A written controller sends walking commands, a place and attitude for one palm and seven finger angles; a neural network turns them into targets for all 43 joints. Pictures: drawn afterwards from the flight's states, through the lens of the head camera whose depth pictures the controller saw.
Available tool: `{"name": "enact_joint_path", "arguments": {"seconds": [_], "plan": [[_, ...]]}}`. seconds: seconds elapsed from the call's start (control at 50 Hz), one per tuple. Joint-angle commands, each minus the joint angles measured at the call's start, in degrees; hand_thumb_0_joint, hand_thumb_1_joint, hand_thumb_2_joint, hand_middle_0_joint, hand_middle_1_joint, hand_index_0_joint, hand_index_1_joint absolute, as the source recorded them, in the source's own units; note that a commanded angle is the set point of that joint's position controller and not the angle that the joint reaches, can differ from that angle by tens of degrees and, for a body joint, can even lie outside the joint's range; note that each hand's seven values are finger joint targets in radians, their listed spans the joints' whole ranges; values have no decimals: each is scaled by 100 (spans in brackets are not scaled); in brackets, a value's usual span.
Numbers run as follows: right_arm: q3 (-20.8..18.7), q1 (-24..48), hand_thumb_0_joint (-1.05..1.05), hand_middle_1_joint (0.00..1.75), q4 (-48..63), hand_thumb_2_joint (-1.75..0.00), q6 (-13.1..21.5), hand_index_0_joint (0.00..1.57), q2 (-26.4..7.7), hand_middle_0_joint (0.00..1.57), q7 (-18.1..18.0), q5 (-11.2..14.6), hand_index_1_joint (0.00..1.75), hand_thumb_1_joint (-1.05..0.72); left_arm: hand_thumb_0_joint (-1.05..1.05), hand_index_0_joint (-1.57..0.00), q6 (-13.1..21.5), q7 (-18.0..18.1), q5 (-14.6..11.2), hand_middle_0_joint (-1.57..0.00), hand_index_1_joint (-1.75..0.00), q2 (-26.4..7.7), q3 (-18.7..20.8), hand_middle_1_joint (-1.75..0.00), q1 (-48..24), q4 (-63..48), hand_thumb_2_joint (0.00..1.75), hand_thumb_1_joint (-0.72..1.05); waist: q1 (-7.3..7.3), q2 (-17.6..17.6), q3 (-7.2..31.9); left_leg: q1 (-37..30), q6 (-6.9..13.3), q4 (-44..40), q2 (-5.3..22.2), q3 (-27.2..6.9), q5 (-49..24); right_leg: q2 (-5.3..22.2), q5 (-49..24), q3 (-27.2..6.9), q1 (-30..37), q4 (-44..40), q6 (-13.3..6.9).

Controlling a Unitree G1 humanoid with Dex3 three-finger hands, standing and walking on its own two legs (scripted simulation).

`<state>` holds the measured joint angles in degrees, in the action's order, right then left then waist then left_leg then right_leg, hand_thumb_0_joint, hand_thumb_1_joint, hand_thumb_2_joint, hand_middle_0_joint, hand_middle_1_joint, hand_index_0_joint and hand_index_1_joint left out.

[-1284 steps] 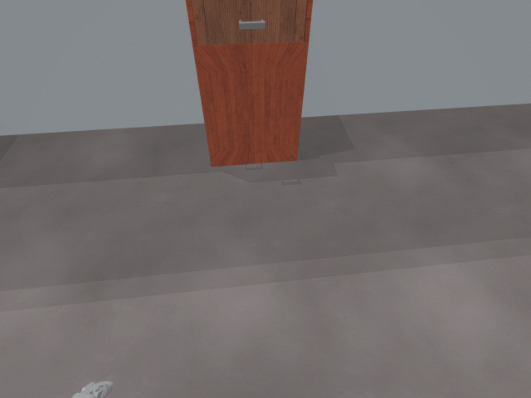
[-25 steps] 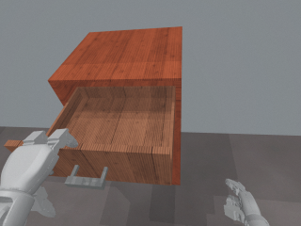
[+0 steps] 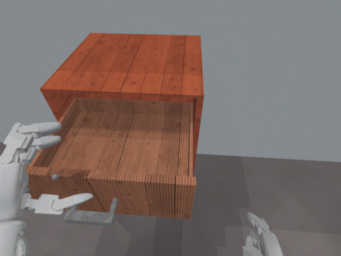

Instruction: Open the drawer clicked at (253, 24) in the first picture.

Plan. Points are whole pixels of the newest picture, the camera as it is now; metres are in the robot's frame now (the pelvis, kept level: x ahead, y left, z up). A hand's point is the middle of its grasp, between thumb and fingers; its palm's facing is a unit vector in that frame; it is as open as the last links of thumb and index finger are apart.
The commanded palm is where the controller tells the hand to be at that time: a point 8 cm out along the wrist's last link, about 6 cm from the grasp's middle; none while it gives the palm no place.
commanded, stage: draw the hand back to the body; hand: left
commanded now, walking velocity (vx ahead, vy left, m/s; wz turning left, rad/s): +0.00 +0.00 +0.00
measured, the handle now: (93, 209) +0.21 +0.21 +0.01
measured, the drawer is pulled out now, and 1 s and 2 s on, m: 0.29 0.29 0.29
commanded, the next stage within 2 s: step back with the hand held close in 0.66 s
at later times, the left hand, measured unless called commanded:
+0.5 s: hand (35, 183) +0.18 +0.24 +0.18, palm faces +0.44 -0.80 -0.40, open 8.3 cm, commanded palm +0.12 +0.28 +0.20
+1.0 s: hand (46, 190) +0.17 +0.22 +0.18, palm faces +0.34 -0.80 -0.49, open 7.4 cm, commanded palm +0.10 +0.27 +0.20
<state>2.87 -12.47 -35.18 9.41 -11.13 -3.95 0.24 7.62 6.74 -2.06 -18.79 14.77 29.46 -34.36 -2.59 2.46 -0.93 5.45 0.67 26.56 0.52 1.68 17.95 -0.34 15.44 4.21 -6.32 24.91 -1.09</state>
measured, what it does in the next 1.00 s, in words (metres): stands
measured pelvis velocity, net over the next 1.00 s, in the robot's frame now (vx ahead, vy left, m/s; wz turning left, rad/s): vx -0.03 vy -0.01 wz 0.00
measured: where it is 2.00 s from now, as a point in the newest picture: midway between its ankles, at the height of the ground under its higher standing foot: outside the picture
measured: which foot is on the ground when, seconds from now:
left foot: down 0.00-1.00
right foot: down 0.00-1.00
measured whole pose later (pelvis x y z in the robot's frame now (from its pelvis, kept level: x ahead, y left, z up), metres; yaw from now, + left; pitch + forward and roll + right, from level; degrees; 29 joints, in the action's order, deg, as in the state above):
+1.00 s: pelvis -0.03 -0.01 +0.00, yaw +0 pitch +1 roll -1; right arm -0.1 -9.6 -33.0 3.4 -14.2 -3.7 1.8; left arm 9.9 6.4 -3.1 -20.6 21.2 33.0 -32.5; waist 0.5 3.8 -1.9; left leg 13.7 0.4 27.8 0.8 1.2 14.8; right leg -0.5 12.2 4.8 -14.2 25.5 -1.7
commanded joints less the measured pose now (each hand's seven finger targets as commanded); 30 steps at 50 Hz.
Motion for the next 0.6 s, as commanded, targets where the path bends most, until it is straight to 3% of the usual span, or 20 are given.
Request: {"name": "enact_joint_path", "arguments": {"seconds": [0.0,0.06,0.18,0.2,0.28,0.32,0.36,0.4,0.44,0.58], "plan": [[-329,977,0,30,938,-90,248,20,-593,20,-24,18,30,-90,0,-25,297,45,-113,-25,-80,-744,678,-80,-154,-907,57,13,-87,154,274,132,-41,-395,322,-208,-2115,262,-1695,-63,107,-313,-82],[-380,978,0,30,965,-90,180,20,-625,20,4,28,30,-90,0,-25,309,13,-129,-25,-73,-781,737,-73,-1,-1067,62,23,-108,10,667,-20,-27,-324,343,-192,-2478,280,-1965,-64,220,-243,-45],[-401,959,0,30,966,-90,90,20,-636,20,-12,38,30,-90,0,-23,250,61,-134,-23,-59,-913,868,-59,43,-1254,70,44,-94,170,903,-169,-68,-287,343,-213,-2746,287,-2054,-77,233,-233,-40],[-386,976,0,30,947,-90,85,20,-651,20,-18,45,30,-90,0,-23,237,73,-133,-23,-57,-967,897,-57,-106,-1310,72,48,-71,309,806,-119,-92,-292,330,-235,-2674,277,-1964,-82,204,-256,-61],[-391,961,0,30,943,-90,20,20,-646,20,-52,55,30,-90,0,-22,161,118,-149,-22,-48,-967,964,-48,-123,-1053,78,62,-64,19,663,-88,-85,-357,341,-252,-2428,270,-1806,-39,108,-295,-42],[-380,981,0,30,902,-90,1,20,-639,20,-68,59,30,-90,0,-22,152,134,-148,-22,-43,-975,998,-43,-250,-928,81,69,-53,180,463,-19,-87,-400,319,-244,-2205,268,-1661,-53,34,-353,-60],[-368,974,0,30,923,-90,-38,20,-655,20,-55,63,30,-90,0,-21,115,123,-160,-21,-39,-899,936,-39,-204,-818,84,76,-58,95,490,-2,-81,-418,317,-264,-2229,266,-1673,-34,72,-333,-53],[-372,1028,0,30,932,-90,-28,20,-690,20,-47,65,30,-90,0,-21,123,104,-158,-21,-34,-874,861,-34,-333,-940,87,83,-43,275,520,-41,-81,-420,303,-280,-2200,269,-1604,-54,74,-350,-64],[-367,1011,0,30,941,-90,-27,20,-663,20,-30,55,30,-90,0,-20,113,109,-150,-20,-30,-861,828,-30,-253,-859,90,90,-62,86,511,-39,-63,-438,311,-295,-2130,262,-1565,-37,61,-348,-52],[-356,1063,0,30,964,-90,-38,20,-632,20,-45,55,30,-90,0,-20,122,120,-169,-20,-30,-990,950,-30,-252,-895,90,90,-90,26,494,10,-25,-435,266,-238,-1783,272,-1450,-106,60,-421,-53]]}}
